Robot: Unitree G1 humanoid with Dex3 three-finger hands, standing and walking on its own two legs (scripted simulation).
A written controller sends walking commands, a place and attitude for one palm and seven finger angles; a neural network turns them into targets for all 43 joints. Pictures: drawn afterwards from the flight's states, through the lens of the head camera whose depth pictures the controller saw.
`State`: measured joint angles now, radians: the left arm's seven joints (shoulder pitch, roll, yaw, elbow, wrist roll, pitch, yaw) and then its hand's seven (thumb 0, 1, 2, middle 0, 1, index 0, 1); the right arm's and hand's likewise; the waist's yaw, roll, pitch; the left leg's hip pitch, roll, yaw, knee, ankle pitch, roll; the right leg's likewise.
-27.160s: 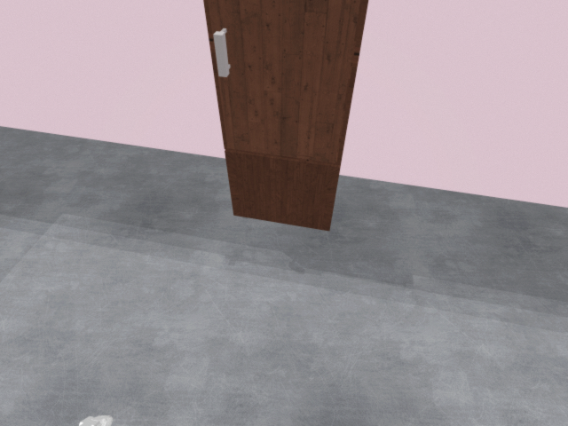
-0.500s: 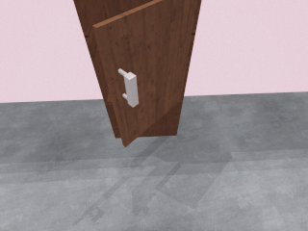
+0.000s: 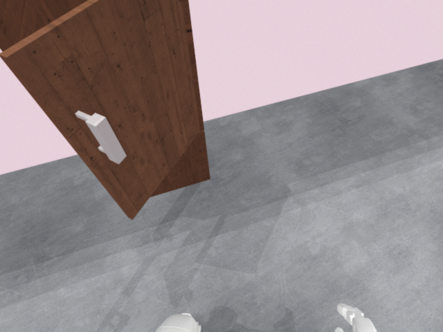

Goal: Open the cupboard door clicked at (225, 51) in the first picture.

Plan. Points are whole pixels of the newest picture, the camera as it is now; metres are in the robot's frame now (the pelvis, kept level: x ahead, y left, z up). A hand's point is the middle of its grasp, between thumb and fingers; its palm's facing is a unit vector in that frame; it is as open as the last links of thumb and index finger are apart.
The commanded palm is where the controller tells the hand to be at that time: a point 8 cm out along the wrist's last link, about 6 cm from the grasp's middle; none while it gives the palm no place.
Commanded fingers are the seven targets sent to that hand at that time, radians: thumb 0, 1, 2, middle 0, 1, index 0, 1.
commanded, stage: walk to a spot facing it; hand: left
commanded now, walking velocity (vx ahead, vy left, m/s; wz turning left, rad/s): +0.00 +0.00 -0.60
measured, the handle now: (100, 136) +0.46 +0.30 +0.04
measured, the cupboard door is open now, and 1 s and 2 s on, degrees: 43 43 43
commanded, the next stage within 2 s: none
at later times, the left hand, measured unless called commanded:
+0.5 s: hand (155, 298) +0.19 +0.17 -0.17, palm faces -0.30 -0.91 -0.29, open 7.4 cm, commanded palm none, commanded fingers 0.00 0.90 0.90 -0.20 -0.30 -0.20 -0.30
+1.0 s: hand (210, 258) +0.28 +0.06 -0.16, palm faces -0.59 -0.77 -0.25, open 7.4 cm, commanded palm none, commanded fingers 0.00 0.90 0.90 -0.20 -0.30 -0.20 -0.30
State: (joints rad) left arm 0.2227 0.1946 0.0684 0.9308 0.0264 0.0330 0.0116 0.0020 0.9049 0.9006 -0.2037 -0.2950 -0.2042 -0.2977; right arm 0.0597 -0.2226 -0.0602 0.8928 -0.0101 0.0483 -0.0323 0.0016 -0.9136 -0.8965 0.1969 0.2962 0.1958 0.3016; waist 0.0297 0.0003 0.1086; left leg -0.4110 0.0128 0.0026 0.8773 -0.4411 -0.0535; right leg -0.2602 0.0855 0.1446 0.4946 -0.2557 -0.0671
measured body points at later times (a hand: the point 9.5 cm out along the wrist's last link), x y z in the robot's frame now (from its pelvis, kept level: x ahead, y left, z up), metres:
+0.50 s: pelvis +0.02 -0.01 -0.02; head +0.09 -0.04 +0.43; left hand +0.20 +0.22 -0.15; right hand -0.01 -0.29 -0.16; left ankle +0.01 +0.14 -0.69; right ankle -0.01 -0.12 -0.74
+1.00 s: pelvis +0.05 -0.03 -0.02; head +0.09 -0.07 +0.43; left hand +0.31 +0.10 -0.14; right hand -0.08 -0.25 -0.17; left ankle +0.09 +0.11 -0.74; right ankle -0.02 -0.12 -0.75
